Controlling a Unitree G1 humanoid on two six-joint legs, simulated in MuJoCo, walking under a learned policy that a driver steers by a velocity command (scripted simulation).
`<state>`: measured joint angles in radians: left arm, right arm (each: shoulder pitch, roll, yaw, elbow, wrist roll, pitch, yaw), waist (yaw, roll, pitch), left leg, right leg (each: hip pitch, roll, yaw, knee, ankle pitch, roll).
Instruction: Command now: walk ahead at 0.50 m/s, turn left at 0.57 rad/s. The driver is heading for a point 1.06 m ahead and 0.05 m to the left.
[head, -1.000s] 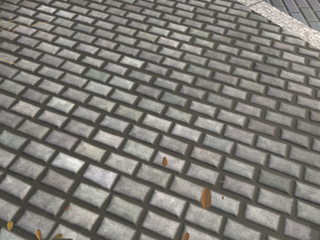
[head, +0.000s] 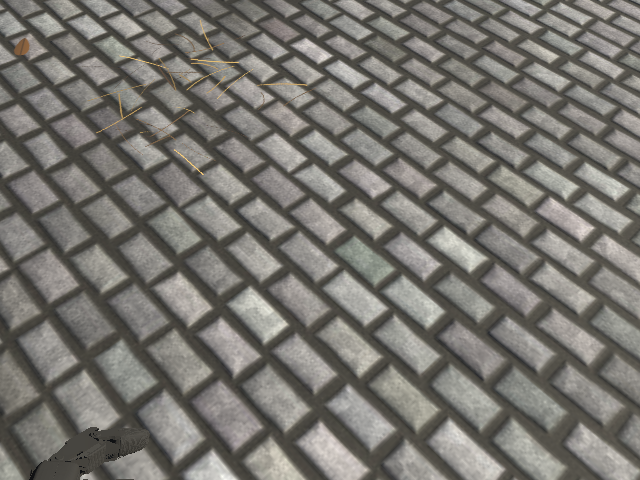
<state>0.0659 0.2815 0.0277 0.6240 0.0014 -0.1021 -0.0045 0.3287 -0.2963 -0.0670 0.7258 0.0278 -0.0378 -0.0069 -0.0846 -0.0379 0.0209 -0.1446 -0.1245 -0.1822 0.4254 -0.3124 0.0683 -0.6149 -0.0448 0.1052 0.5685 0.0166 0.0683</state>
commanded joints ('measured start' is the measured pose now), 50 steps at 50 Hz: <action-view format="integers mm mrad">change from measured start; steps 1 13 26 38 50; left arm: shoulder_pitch -48 180 294 238 -112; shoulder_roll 124 86 205 91 65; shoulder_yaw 49 59 87 44 22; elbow -81 28 183 140 29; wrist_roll -12 4 -40 -10 -16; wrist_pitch -28 -14 25 26 9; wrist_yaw -9 5 0 -1 -43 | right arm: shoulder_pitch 2 -80 -344 -107 61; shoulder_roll -155 -68 -47 -86 -157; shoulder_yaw -44 -22 0 -18 -36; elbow -52 -136 -200 -66 66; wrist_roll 0 1 -9 -27 -6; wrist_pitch -2 18 -20 -54 -34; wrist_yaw -10 11 55 35 3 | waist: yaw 36 104 136 112 14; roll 159 -84 -54 127 93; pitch -47 -4 34 -52 60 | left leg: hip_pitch -21 -561 -402 -25 145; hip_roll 243 217 160 341 370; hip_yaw -244 80 203 -37 76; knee -19 747 140 -256 -238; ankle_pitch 201 18 172 348 334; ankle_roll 123 -72 -3 195 127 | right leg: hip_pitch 171 491 646 -7 -42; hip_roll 44 -201 -242 -113 -39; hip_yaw -16 82 -112 -53 -77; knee -71 -378 -338 536 -26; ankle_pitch -56 -133 190 -251 33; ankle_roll -30 -243 -224 -50 -86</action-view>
